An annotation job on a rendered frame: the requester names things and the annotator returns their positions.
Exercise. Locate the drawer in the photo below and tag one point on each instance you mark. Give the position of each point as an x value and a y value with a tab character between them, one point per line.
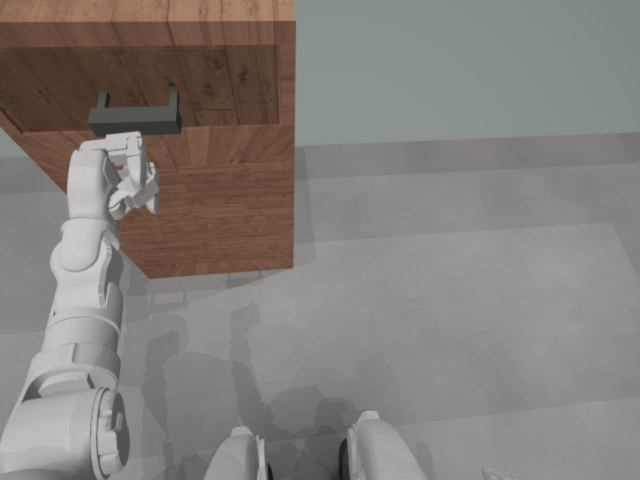
46	89

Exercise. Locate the left robot forearm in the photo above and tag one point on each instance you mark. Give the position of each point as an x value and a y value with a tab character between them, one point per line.
79	351

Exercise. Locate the robot left thigh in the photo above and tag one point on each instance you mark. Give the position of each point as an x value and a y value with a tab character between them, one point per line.
240	457

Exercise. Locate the left robot hand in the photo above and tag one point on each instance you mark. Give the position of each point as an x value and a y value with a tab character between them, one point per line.
92	178

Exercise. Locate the handle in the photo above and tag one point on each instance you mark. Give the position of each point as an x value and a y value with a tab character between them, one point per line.
156	120

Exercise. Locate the robot right shin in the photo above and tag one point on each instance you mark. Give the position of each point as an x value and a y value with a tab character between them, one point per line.
368	415

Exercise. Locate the robot left upper arm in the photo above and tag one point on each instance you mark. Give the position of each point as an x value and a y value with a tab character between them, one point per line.
80	435

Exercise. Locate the cabinet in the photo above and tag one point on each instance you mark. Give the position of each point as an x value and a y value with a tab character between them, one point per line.
226	193

